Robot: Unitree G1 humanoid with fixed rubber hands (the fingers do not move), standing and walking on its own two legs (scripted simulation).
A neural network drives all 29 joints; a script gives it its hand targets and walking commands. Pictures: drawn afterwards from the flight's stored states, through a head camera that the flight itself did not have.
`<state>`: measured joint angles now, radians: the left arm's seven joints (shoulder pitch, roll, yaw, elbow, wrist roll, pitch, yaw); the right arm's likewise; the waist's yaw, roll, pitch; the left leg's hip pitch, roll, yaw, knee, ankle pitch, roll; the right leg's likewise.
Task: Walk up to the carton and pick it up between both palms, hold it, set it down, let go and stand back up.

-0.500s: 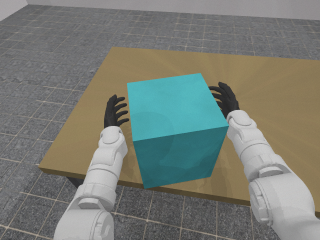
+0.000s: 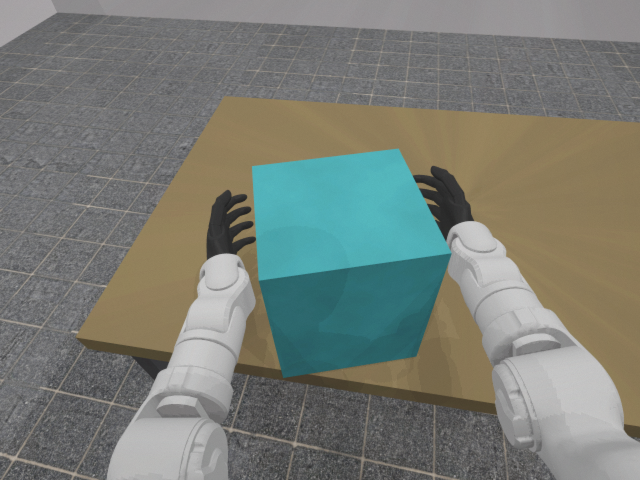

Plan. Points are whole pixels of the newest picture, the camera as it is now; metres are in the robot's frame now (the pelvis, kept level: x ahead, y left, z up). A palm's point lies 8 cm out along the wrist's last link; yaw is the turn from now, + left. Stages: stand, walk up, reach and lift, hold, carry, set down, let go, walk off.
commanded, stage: reach and lift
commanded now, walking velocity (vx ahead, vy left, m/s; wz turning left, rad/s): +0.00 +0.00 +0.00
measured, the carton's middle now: (339, 267) +0.42 +0.07 +0.01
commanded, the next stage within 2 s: none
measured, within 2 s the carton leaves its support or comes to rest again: leaves its support in 0.30 s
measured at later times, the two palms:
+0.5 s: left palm (228, 241) +0.36 +0.20 +0.10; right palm (464, 217) +0.45 -0.09 +0.11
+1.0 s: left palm (228, 229) +0.35 +0.19 +0.13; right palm (484, 212) +0.43 -0.10 +0.14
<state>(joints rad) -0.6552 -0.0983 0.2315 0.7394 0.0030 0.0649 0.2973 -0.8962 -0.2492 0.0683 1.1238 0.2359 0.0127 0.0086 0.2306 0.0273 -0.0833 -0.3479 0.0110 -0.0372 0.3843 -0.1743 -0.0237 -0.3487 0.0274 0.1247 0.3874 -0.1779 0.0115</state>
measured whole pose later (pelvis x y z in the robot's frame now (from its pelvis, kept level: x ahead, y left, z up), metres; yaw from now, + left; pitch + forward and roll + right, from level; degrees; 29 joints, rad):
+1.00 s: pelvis -0.01 +0.00 +0.00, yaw +0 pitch +8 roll +0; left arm -0.66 -0.11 0.28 0.59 0.08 0.30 0.27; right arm -0.90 -0.22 0.06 1.03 0.17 0.19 -0.03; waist 0.15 0.03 -0.19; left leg -0.35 0.01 -0.04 0.38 -0.16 -0.02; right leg -0.34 0.03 0.12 0.36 -0.15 0.02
